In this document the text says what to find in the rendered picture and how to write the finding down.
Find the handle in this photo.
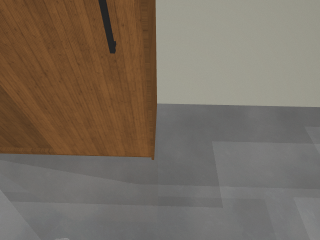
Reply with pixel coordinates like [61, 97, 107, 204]
[98, 0, 117, 54]

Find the wardrobe door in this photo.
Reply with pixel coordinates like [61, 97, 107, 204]
[0, 0, 151, 157]
[0, 85, 53, 149]

